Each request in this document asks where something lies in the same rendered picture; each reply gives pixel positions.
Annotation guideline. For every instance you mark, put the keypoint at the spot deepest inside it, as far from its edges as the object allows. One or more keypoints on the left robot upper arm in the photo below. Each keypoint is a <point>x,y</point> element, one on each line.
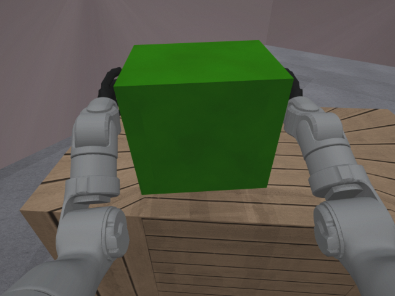
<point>88,242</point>

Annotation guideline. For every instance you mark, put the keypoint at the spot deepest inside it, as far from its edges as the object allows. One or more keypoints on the pedestal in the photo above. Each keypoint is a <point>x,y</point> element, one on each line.
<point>242,242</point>

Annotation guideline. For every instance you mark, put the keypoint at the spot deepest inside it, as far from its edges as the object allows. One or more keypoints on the left robot forearm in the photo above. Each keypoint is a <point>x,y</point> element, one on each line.
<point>94,153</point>

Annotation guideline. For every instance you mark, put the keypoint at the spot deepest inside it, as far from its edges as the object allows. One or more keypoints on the right robot forearm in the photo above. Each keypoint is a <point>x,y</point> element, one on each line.
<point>334,172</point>

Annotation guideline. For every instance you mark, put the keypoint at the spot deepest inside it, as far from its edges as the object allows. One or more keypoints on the carton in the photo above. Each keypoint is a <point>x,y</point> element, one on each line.
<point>202,116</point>

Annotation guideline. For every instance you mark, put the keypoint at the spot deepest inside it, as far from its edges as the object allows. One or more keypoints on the left robot hand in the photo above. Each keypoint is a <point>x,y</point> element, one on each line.
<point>107,89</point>

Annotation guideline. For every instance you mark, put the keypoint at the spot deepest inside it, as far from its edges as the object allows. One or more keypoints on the right robot upper arm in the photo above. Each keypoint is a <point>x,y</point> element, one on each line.
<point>359,233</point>

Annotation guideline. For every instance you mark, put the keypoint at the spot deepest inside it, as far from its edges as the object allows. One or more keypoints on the right robot hand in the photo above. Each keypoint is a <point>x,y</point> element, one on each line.
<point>295,90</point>

